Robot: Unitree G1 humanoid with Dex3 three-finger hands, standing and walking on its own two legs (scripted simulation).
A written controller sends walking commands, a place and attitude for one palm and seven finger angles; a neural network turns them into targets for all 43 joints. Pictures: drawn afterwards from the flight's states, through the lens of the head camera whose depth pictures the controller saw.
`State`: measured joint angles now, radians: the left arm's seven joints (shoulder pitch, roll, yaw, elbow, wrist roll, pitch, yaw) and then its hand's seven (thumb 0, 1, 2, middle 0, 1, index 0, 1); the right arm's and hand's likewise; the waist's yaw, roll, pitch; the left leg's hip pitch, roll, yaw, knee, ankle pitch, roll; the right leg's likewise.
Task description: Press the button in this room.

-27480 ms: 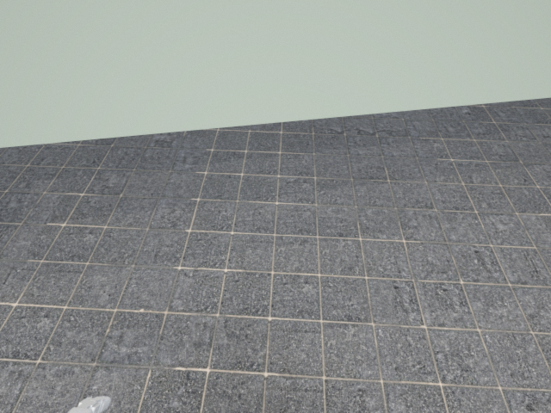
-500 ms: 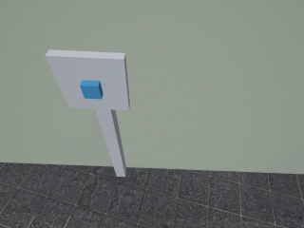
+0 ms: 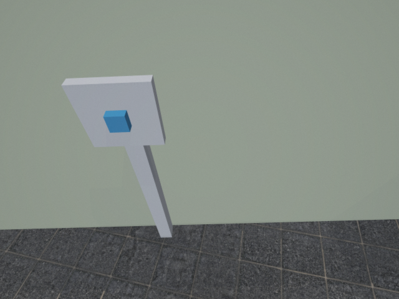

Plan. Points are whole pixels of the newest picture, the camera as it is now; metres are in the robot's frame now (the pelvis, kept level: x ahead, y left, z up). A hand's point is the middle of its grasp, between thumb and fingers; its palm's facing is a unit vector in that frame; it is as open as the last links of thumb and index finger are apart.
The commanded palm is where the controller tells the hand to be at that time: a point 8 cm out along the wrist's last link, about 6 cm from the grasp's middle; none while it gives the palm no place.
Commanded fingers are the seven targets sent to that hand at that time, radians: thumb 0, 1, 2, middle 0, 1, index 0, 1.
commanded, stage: come to a stop and stand still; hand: left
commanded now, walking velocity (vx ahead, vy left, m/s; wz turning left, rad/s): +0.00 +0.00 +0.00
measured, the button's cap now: (118, 120) +0.52 +0.25 +0.07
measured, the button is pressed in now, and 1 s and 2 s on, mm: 0 0 0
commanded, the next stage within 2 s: look again from close up in 0.68 s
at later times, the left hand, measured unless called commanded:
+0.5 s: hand out of the picture +0.02 +0.14 -0.17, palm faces +0.02 -0.98 -0.19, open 7.3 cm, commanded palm none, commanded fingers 0.00 0.90 0.90 -0.20 -0.30 -0.20 -0.30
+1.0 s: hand out of the picture +0.04 +0.14 -0.17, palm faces +0.05 -0.98 -0.20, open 7.3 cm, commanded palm none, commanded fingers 0.00 0.90 0.90 -0.20 -0.30 -0.20 -0.30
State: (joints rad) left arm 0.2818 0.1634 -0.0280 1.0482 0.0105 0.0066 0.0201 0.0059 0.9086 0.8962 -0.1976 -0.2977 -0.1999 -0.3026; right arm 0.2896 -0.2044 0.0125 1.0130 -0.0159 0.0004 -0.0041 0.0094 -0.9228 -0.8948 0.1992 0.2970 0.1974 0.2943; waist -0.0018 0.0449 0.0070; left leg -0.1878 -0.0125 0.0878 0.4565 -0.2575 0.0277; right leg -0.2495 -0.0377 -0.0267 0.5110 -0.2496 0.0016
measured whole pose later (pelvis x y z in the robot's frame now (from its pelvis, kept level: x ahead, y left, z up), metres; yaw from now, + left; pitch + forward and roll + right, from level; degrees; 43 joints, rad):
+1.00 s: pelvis +0.05 -0.03 +0.00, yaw +1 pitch +0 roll +0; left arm 0.27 0.15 -0.01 1.13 0.01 -0.01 0.03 0.01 0.92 0.90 -0.20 -0.30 -0.20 -0.30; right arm 0.27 -0.14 0.01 1.14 -0.01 -0.02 -0.04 0.01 -0.92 -0.89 0.20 0.30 0.20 0.29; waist 0.01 0.00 0.04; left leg -0.12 0.04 0.05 0.43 -0.31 -0.03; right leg -0.16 0.01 -0.07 0.47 -0.31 -0.05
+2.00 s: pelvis -0.03 -0.02 -0.08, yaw +4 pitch +11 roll -2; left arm 0.41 0.20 0.06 -0.08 -0.21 -0.42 -0.19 0.02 0.90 0.90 -0.84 -1.00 -0.85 -1.01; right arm 0.19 -0.20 0.06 0.48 0.02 -0.19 -0.04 0.02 -0.91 -0.89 0.20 0.30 0.20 0.29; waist 0.03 0.02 -0.11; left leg -0.81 0.03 -0.03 1.13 -0.51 0.00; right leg -0.78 -0.03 -0.14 1.07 -0.47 -0.04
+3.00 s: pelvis +0.02 +0.00 -0.03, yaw +3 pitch +5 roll -1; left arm 0.28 0.27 0.25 -0.06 -0.30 -0.16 -0.29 0.02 0.90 0.90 -1.30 -1.50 -1.30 -1.50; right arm 0.26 -0.26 0.05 0.59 0.04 -0.24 -0.06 0.02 -0.90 -0.89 0.20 0.30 0.20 0.30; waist 0.02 0.05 -0.08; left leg -0.43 0.01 0.01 0.77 -0.42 0.02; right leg -0.42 -0.02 -0.10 0.72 -0.38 -0.01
